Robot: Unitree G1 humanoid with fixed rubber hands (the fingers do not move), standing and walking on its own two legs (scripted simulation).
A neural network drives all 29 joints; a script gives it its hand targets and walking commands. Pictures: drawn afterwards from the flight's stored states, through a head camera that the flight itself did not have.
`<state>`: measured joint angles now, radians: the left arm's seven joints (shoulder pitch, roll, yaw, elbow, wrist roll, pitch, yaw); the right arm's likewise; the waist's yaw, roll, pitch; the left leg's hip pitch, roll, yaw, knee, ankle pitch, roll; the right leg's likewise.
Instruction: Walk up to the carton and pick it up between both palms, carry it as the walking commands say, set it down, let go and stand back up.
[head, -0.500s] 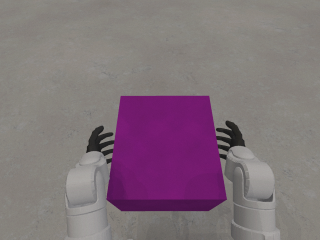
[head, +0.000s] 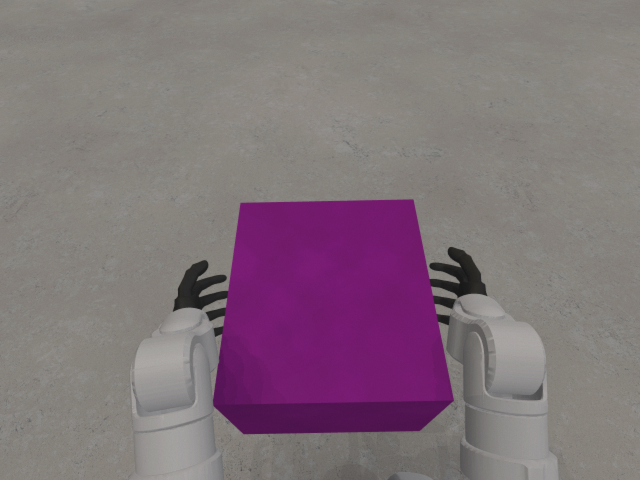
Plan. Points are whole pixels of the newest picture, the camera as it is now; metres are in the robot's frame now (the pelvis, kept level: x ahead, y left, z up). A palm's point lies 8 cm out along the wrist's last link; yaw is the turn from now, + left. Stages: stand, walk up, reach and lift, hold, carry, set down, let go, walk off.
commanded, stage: carry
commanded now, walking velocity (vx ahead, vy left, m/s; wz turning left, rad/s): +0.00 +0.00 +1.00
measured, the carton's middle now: (329, 315) +0.33 +0.00 +0.01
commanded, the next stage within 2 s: none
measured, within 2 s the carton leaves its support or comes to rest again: neither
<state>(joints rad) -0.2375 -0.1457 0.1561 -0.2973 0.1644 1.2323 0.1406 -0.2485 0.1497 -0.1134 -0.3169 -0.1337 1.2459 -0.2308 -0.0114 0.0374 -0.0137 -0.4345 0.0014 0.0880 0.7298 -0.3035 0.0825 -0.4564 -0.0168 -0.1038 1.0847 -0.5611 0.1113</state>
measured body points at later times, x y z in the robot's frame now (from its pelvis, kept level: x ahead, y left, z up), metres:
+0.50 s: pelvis -0.03 +0.07 -0.01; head +0.00 +0.08 +0.43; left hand +0.16 +0.34 +0.04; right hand +0.30 +0.05 +0.06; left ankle -0.07 +0.16 -0.72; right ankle +0.04 -0.12 -0.68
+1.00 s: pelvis -0.09 +0.12 +0.01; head -0.08 +0.14 +0.45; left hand -0.01 +0.45 +0.08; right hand +0.23 +0.24 +0.10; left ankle -0.20 +0.23 -0.68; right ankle +0.05 +0.00 -0.71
